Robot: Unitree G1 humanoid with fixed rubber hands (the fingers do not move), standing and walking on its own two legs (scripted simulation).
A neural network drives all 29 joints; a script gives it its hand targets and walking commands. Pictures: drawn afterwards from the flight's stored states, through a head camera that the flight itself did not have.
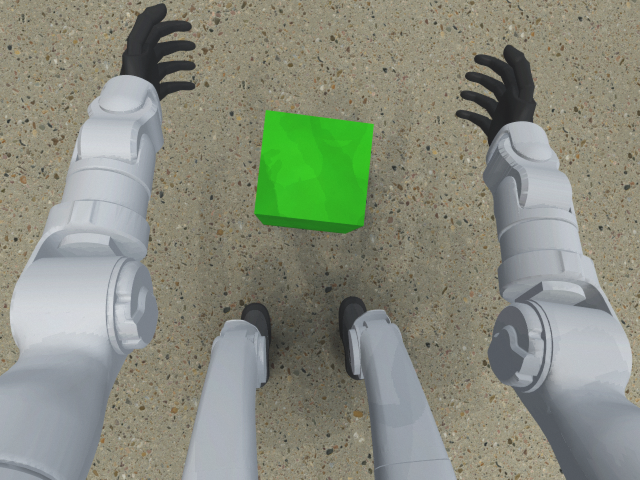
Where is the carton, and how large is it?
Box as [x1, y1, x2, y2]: [254, 110, 373, 233]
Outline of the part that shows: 266,110 254,211 257,217 263,224 343,233 363,225 373,124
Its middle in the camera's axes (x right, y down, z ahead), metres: -0.01 -0.14 +0.86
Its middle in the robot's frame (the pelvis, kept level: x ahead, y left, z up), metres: +0.51 -0.04 -0.53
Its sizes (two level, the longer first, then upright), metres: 0.210 0.200 0.250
